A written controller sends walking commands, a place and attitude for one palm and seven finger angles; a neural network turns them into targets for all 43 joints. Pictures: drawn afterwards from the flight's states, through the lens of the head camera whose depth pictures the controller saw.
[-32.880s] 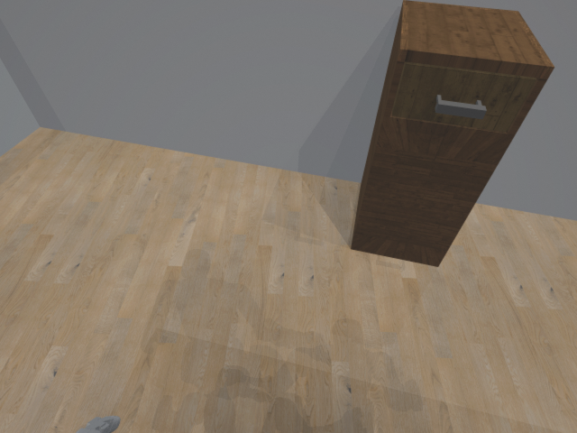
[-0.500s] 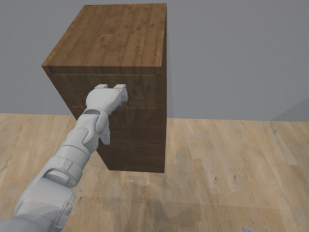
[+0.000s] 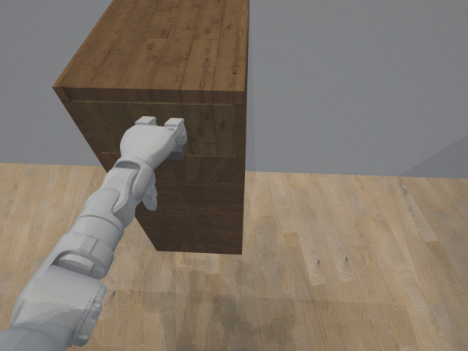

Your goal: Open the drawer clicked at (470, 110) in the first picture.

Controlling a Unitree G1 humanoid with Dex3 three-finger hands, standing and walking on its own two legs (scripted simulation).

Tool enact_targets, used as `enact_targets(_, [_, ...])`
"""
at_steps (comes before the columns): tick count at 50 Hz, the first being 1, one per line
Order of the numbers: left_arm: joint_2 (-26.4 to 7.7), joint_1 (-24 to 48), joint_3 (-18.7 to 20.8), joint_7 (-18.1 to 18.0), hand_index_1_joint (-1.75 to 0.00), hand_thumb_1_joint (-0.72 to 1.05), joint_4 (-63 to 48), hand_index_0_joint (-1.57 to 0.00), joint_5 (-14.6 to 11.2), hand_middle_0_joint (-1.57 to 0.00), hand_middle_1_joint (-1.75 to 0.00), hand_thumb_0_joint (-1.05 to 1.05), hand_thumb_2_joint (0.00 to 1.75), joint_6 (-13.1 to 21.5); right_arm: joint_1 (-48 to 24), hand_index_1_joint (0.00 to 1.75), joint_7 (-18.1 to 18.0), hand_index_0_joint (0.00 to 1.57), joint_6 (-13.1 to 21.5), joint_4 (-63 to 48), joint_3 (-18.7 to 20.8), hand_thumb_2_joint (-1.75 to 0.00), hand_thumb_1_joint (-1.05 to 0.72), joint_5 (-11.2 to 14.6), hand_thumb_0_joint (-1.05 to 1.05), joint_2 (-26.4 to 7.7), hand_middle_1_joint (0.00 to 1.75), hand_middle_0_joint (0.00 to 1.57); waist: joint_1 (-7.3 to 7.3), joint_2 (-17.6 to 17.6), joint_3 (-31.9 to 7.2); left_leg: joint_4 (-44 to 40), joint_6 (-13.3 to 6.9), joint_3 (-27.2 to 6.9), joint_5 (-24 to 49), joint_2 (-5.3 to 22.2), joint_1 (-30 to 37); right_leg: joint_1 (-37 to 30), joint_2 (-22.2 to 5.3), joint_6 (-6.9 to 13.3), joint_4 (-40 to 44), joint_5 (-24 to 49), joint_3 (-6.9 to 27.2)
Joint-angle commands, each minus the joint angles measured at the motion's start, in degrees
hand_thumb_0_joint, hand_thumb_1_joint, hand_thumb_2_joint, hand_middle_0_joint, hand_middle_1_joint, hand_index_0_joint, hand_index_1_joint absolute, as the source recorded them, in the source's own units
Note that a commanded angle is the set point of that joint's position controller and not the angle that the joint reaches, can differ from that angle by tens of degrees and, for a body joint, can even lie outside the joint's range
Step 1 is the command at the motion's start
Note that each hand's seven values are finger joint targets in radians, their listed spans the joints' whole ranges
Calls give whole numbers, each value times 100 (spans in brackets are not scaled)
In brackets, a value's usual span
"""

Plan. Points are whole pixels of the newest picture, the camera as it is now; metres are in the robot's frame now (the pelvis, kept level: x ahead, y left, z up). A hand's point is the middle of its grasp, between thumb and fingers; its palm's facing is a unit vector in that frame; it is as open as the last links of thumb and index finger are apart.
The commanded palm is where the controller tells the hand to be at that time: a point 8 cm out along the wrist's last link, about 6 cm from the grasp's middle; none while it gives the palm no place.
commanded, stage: lower the fingers behind the handle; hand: left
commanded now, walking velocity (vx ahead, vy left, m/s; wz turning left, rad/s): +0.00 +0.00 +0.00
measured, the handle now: (157, 142) +0.54 +0.18 +0.01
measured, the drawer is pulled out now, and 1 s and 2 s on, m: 0.00 0.00 0.00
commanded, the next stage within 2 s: lift the fingers back up to retry in 1.18 s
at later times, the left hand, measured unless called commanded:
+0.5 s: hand (159, 162) +0.47 +0.16 +0.02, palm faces -0.06 -0.02 -1.00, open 13.9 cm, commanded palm +0.43 +0.16 +0.06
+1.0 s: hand (161, 166) +0.46 +0.15 +0.01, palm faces +0.00 +0.01 -1.00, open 14.1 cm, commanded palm +0.43 +0.16 +0.05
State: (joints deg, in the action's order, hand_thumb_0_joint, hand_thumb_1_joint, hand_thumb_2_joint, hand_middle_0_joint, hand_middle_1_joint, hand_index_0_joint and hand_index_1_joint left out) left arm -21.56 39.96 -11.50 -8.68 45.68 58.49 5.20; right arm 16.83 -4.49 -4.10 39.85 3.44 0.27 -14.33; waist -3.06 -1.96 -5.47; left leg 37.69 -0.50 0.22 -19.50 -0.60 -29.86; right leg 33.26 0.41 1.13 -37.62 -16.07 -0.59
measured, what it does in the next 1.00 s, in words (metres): stands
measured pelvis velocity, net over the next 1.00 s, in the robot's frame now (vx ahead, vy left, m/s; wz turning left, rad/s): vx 0.00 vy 0.00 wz -0.01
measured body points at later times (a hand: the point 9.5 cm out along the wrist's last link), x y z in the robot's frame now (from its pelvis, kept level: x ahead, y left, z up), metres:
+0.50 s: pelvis +0.00 +0.01 -0.01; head +0.07 -0.01 +0.44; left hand +0.46 +0.16 +0.07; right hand +0.04 -0.25 -0.14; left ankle -0.02 +0.12 -0.72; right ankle +0.02 -0.11 -0.72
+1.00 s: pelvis +0.00 +0.00 -0.01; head +0.08 -0.01 +0.43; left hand +0.46 +0.15 +0.07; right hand +0.08 -0.26 -0.15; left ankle -0.02 +0.12 -0.72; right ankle +0.02 -0.11 -0.72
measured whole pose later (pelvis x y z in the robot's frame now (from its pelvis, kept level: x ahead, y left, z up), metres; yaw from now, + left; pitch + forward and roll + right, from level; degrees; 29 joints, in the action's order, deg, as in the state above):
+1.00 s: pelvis +0.00 +0.00 -0.01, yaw -1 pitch +16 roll +0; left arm -16.7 44.0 -11.0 -22.0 56.4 62.7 -5.8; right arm 14.8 -0.5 -5.9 39.2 2.8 -0.1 -12.8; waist -3.7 -2.3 -8.4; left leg 44.3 -0.6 0.8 -22.6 -0.1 -38.1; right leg 41.6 1.0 1.1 -43.6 -18.5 0.0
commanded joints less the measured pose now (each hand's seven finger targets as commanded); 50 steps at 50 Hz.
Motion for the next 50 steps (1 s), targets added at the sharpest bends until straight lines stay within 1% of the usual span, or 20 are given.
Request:
enact_targets(1, [-722, 2318, 698, -984, -120, -50, -550, -30, 289, -30, -120, 0, 30, 312, 262, 30, 171, 20, 225, -380, 241, -90, -90, -21, 0, -653, 30, 20, -21, 112, -1584, -72, -51, 43, 1492, -96, 428, -380, 196, 178, 108, 982, -71])
enact_targets(3, [-747, 2417, 760, -1424, -120, -50, -414, -30, 416, -30, -120, 0, 30, -9, 224, 30, 299, 20, 223, -431, 228, -90, -90, -37, 0, -661, 30, 20, 42, 26, -1862, -22, -25, 102, 1487, -110, 267, -360, 218, 177, -26, 975, -79])
enact_targets(6, [-741, 2744, 768, -1829, -120, -50, -84, -30, 590, -30, -120, 0, 30, -604, 208, 30, 415, 20, 183, -379, 261, -90, -90, -73, 0, -693, 30, 20, -30, 9, -2193, 80, -17, 147, 1680, -102, 228, -413, 245, 184, -128, 1164, -96])
enact_targets(9, [-839, 3389, 665, -1902, -120, -50, -223, -30, 670, -30, -120, 0, 30, -1029, 214, 30, 403, 20, 97, -405, 277, -90, -90, -64, 0, -702, 30, 20, -178, 80, -2776, 105, -62, 169, 1721, -74, 460, -670, 237, 125, -115, 1350, -30])
enact_targets(12, [-672, 3438, 533, -1698, -120, -50, -352, -30, 465, -30, -120, 0, 30, -1094, 244, 30, 328, 20, 42, -441, 312, -90, -90, -61, 0, -693, 30, 20, -238, 65, -3211, 142, -104, 144, 2039, -66, 782, -958, 228, 100, -98, 1700, -17])
enact_targets(15, [-707, 2903, 557, -1437, -120, -50, 395, -30, 368, -30, -120, 0, 30, -1287, 253, 30, 264, 20, -40, -400, 216, -90, -90, -28, 0, -731, 30, 20, -225, 474, -2556, -29, -128, 168, 1643, -72, 400, -993, 218, 60, 51, 1529, -35])
enact_targets(18, [-698, 2587, 517, -1136, -120, -50, 669, -30, 276, -30, -120, 0, 30, -1174, 240, 30, 201, 20, -45, -467, 164, -90, -90, 2, 0, -772, 30, 20, -231, 582, -2000, -102, -165, 199, 1322, -79, 142, -888, 188, 54, 170, 1352, 2])
enact_targets(19, [-579, 2597, 381, -1054, -120, -50, 559, -30, 281, -30, -120, 0, 30, -1057, 248, 30, 184, 20, -23, -484, 156, -90, -90, -20, 0, -768, 30, 20, -258, 598, -1990, -90, -177, 198, 1327, -81, 147, -886, 181, 46, 171, 1372, 13])
enact_targets(22, [-697, 2165, 572, -929, -120, -50, 231, -30, 297, -30, -120, 0, 30, -599, 323, 30, 155, 20, 13, -571, 201, -90, -90, -57, 0, -729, 30, 20, -91, 438, -2286, 4, -186, 213, 1631, -79, 247, -1075, 176, 90, 62, 1664, 64])
enact_targets(25, [-448, 1702, 510, -975, -120, -50, -51, -30, 336, -30, -120, 0, 30, -282, 377, 30, 217, 20, 47, -605, 246, -90, -90, -67, 0, -686, 30, 20, 3, 348, -2253, 109, -140, 210, 1934, -45, 283, -903, 201, 111, -37, 1799, 37])
enact_targets(28, [-242, 1696, 395, -1188, -120, -50, -91, -30, 411, -30, -120, 0, 30, -222, 417, 30, 307, 20, 71, -515, 294, -90, -90, -46, 0, -695, 30, 20, -73, 338, -2011, 186, -114, 154, 1795, -26, 178, -533, 239, 141, -100, 1568, -2])
enact_targets(31, [-77, 1856, 299, -1437, -120, -50, -236, -30, 479, -30, -120, 0, 30, -338, 431, 30, 399, 20, 84, -462, 362, -90, -90, -57, 0, -684, 30, 20, -84, 65, -2201, 272, -88, 149, 1931, -31, 281, -401, 259, 185, -174, 1531, -26])
enact_targets(33, [-219, 1908, 417, -1592, -120, -50, -136, -30, 562, -30, -120, 0, 30, -500, 479, 30, 433, 20, 82, -365, 389, -90, -90, -65, 0, -702, 30, 20, -117, 75, -2276, 330, -75, 141, 2031, -11, 290, -346, 265, 174, -243, 1629, -35])
enact_targets(36, [42, 2094, 188, -1669, -120, -50, -58, -30, 578, -30, -120, 0, 30, -769, 446, 30, 479, 20, 43, -313, 408, -90, -90, -79, 0, -697, 30, 20, -206, 92, -2328, 374, -74, 141, 2080, -19, 305, -310, 272, 175, -247, 1669, -65])
enact_targets(37, [-62, 1880, 265, -1675, -120, -50, 172, -30, 605, -30, -120, 0, 30, -877, 454, 30, 474, 20, 18, -317, 380, -90, -90, -77, 0, -702, 30, 20, -128, 213, -2368, 365, -80, 164, 2002, -37, 215, -407, 267, 160, -263, 1666, -61])
enact_targets(39, [49, 2084, 105, -1630, -120, -50, 286, -30, 588, -30, -120, 0, 30, -1046, 389, 30, 454, 20, -9, -334, 346, -90, -90, -72, 0, -702, 30, 20, -227, 308, -2239, 351, -99, 179, 1829, -52, 118, -389, 261, 134, -225, 1626, -61])
enact_targets(42, [-255, 2137, 276, -1528, -120, -50, 372, -30, 546, -30, -120, 0, 30, -1163, 326, 30, 396, 20, -75, -386, 302, -90, -90, -67, 0, -719, 30, 20, -197, 291, -2314, 320, -125, 195, 1687, -90, 55, -585, 237, 124, -208, 1640, -19])
enact_targets(44, [5, 2217, 30, -1413, -120, -50, 456, -30, 509, -30, -120, 0, 30, -1204, 296, 30, 371, 20, -81, -422, 269, -90, -90, -55, 0, -696, 30, 20, -286, 365, -2070, 281, -135, 196, 1508, -89, 26, -473, 231, 100, -132, 1493, -34])
enact_targets(46, [-278, 2244, 235, -1320, -120, -50, 517, -30, 468, -30, -120, 0, 30, -1172, 282, 30, 322, 20, -100, -456, 242, -90, -90, -48, 0, -736, 30, 20, -275, 515, -2062, 256, -151, 181, 1332, -103, -101, -588, 214, 95, -99, 1396, 14])
enact_targets(50, [-237, 2097, 188, -1150, -120, -50, 558, -30, 416, -30, -120, 0, 30, -1019, 283, 30, 265, 20, -79, -557, 184, -90, -90, -40, 0, -706, 30, 20, -251, 527, -1946, 253, -162, 213, 1154, -113, -196, -553, 184, 73, -106, 1288, 20])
